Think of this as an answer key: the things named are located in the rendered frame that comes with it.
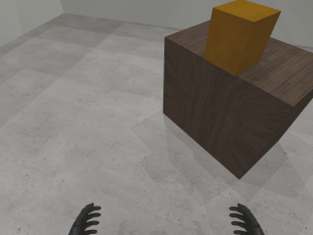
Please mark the pedestal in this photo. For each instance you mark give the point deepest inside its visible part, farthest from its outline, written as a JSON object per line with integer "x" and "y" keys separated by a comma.
{"x": 235, "y": 118}

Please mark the right robot hand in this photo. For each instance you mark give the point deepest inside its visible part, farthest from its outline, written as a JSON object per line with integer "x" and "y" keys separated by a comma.
{"x": 249, "y": 223}

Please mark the carton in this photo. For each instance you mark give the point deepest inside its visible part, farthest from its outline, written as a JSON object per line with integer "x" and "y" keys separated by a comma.
{"x": 238, "y": 34}

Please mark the left robot hand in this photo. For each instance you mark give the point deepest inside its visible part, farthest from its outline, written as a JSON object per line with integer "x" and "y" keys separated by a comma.
{"x": 80, "y": 224}

